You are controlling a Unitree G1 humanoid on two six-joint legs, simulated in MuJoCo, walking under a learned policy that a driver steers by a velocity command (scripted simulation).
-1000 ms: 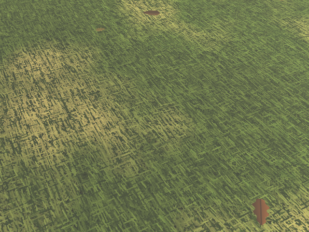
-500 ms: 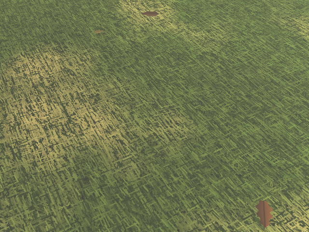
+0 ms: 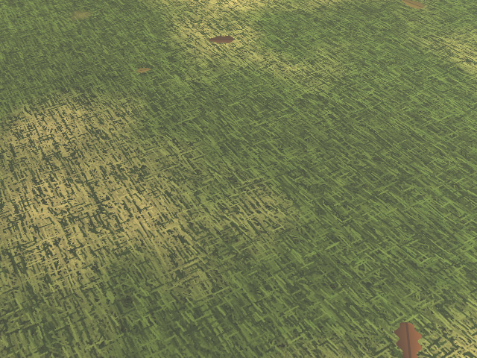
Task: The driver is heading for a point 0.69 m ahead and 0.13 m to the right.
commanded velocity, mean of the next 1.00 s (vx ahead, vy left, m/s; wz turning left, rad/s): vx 0.45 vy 0.00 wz -0.20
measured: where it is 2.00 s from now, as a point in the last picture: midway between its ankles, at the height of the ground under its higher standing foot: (266, 301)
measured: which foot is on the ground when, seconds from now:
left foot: down 0.00-0.06, up 0.08-0.50, down 0.52-1.00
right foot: down 0.00-0.54, up 0.56-1.00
